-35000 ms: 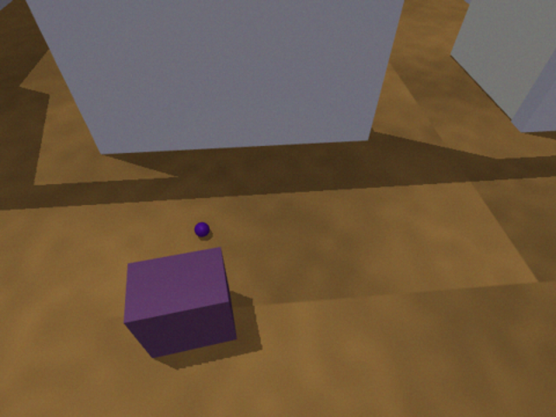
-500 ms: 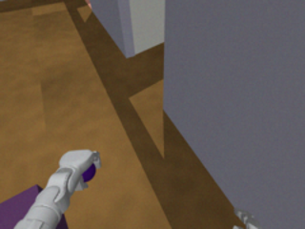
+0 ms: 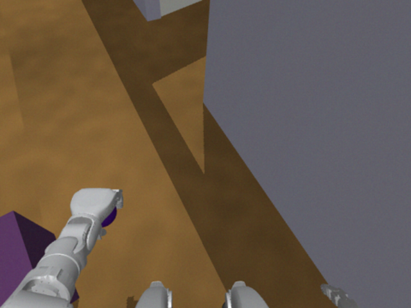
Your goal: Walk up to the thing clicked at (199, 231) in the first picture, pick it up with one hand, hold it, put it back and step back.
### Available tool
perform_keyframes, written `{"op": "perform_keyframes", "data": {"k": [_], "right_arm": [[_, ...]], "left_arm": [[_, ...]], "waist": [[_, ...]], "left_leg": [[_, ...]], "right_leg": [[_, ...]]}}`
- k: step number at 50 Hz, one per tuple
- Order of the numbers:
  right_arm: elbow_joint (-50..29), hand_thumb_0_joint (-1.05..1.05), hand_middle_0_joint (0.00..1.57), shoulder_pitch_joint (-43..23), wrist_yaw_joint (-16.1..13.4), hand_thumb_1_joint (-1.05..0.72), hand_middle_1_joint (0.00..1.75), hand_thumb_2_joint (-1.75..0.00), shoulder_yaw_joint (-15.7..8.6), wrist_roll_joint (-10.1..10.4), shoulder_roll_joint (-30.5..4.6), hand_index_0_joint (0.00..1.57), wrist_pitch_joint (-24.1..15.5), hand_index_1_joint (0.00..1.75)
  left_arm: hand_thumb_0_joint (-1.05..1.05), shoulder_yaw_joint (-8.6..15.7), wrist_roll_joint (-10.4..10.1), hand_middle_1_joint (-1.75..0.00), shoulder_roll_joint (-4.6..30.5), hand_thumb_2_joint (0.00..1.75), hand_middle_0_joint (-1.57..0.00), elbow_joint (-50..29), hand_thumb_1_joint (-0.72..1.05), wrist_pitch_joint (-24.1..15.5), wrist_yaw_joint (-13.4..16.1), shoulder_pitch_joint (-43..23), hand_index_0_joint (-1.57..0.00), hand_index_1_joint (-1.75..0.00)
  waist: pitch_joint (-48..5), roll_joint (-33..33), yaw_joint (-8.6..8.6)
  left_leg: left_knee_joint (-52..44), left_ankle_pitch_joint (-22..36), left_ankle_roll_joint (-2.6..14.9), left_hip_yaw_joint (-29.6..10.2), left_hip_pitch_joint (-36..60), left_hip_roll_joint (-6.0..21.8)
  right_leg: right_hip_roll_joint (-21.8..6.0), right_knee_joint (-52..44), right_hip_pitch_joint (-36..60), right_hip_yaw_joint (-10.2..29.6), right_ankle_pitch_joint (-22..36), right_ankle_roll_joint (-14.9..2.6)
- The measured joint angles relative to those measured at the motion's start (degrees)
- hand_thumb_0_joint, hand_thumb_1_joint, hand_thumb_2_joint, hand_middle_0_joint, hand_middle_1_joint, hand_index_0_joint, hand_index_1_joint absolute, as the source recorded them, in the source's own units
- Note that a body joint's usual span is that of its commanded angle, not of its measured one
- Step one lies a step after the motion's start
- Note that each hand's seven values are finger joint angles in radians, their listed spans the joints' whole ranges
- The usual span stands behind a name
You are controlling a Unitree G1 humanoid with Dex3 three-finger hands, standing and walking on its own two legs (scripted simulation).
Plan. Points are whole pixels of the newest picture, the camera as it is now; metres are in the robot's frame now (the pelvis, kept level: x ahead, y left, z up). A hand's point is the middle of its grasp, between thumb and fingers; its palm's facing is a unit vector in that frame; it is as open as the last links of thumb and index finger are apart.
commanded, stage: crouch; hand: left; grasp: from above
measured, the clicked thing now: (101, 212) +0.35 +0.23 -0.12
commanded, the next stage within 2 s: lower in 1.38 s
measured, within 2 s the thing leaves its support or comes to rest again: neither
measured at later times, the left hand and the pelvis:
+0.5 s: hand (122, 232) +0.37 +0.24 -0.36, palm faces -0.50 +0.00 -0.87, open 8.4 cm; pelvis -0.04 +0.01 -0.20, yaw -2 degrees
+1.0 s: hand (128, 232) +0.40 +0.24 -0.48, palm faces -0.47 -0.03 -0.88, open 8.4 cm; pelvis -0.04 +0.00 -0.30, yaw -5 degrees
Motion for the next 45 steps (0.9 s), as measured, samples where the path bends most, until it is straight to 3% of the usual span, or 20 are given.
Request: {"op": "perform_keyframes", "data": {"k": [4,8,13,22,34,45], "right_arm": [[0.69,0.01,0.20,0.81,-0.26,-0.90,0.30,-0.89,-0.55,-0.71,-0.45,0.20,-0.92,0.30],[1.50,0.01,0.20,1.55,-0.70,-0.90,0.30,-0.89,-0.74,-1.30,-0.02,0.20,-1.92,0.30],[2.58,0.01,0.20,2.41,-0.80,-0.90,0.30,-0.89,-0.33,-2.01,1.24,0.20,-2.74,0.30],[2.84,0.01,0.20,1.60,0.43,-0.90,0.30,-0.89,1.34,-3.10,3.15,0.20,-4.20,0.30],[2.48,0.01,0.20,-2.46,3.12,-0.90,0.30,-0.89,2.54,-5.45,1.99,0.21,-7.18,0.30],[1.69,0.01,0.20,-4.20,5.05,-0.91,0.30,-0.90,2.49,-6.56,1.09,0.20,-7.50,0.30]], "left_arm": [[0.00,1.49,1.04,-0.79,0.74,0.62,-0.61,4.79,0.16,0.50,3.44,-4.91,-0.69,-0.74],[0.00,3.00,0.16,-0.78,1.87,0.60,-0.61,8.28,0.17,1.75,4.83,-9.42,-0.70,-0.73],[0.00,5.05,-0.73,-0.77,2.88,0.59,-0.62,9.75,0.17,2.55,4.61,-12.91,-0.71,-0.72],[0.00,7.76,0.14,-0.75,4.80,0.57,-0.65,12.02,0.16,0.65,3.29,-15.52,-0.74,-0.69],[-0.01,10.72,3.52,-0.71,8.18,0.56,-0.70,13.50,0.13,-3.11,6.90,-18.45,-0.78,-0.66],[-0.01,12.37,3.06,-0.70,11.34,0.57,-0.71,16.93,0.12,-1.96,7.50,-22.66,-0.80,-0.65]], "waist": [[-2.34,0.72,-1.51],[-3.88,1.47,-2.83],[-5.20,2.42,-4.12],[-5.84,3.56,-5.50],[-4.58,1.49,-6.06],[-2.70,0.39,-6.89]], "left_leg": [[11.14,-3.62,0.32,-0.58,-12.57,0.13],[20.50,-6.24,0.71,-0.78,-23.82,0.21],[30.36,-8.68,1.13,-1.04,-35.76,0.01],[44.16,-11.48,1.43,-1.91,-51.91,-0.58],[56.57,-13.81,0.28,-4.19,-65.15,-1.16],[63.73,-15.56,-0.19,-5.67,-70.62,-0.37]], "right_leg": [[0.19,10.65,-12.17,-0.16,-3.49,0.36],[0.38,19.77,-23.23,-0.01,-6.04,0.52],[0.31,29.58,-34.92,0.14,-8.65,0.82],[0.07,43.40,-50.39,-0.12,-12.15,0.99],[0.04,55.95,-62.84,-1.63,-15.36,0.65],[1.24,62.43,-68.25,-2.53,-16.49,0.40]]}}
